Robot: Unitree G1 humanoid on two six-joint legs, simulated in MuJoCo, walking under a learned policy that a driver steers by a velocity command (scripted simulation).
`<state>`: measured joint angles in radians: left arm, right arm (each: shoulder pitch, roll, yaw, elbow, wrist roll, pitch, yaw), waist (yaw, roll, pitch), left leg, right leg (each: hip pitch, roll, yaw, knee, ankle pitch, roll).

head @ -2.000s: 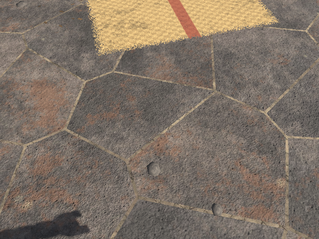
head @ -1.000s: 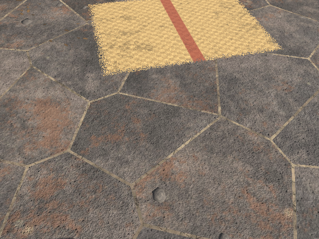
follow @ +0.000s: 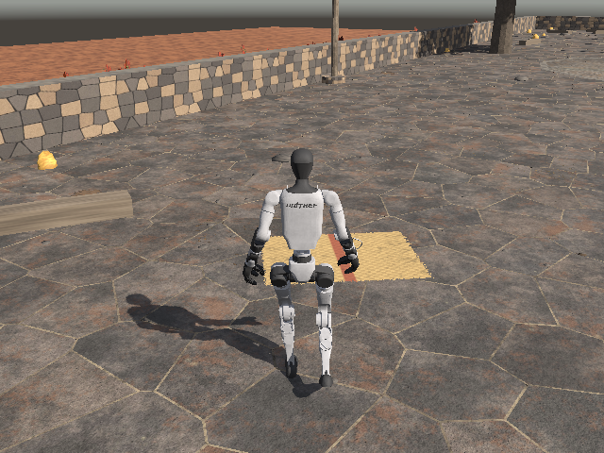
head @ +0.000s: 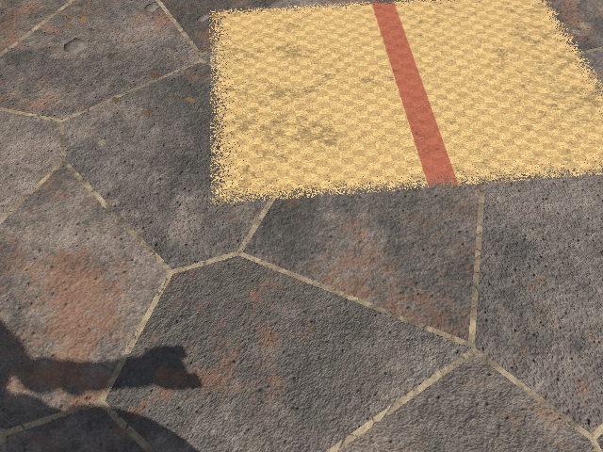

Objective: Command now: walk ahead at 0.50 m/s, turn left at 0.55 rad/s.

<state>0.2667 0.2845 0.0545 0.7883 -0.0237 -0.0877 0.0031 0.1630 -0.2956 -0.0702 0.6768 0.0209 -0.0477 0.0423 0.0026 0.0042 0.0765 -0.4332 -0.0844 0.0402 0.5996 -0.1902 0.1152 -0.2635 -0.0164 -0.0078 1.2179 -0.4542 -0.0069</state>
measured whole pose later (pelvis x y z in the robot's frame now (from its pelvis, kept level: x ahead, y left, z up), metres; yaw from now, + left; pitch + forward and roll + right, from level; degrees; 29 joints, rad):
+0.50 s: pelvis +0.29 -0.05 +0.01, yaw +14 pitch +1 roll -1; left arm 0.20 0.27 0.05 0.72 0.01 -0.11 -0.03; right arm 0.32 -0.29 -0.05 0.73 0.02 -0.04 -0.01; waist -0.01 0.03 0.02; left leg -0.38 -0.04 -0.10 1.17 -0.41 0.03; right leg -0.35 0.04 -0.01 0.51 -0.17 -0.04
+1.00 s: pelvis +0.53 +0.05 +0.01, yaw +12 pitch +2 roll +0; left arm 0.36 0.30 0.04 0.85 -0.02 -0.05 0.01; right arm 0.08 -0.26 -0.04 0.66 -0.01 -0.08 0.02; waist 0.04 -0.02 0.04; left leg -0.40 0.00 0.03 0.51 -0.15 0.03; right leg -0.33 0.02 0.07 1.10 -0.52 0.03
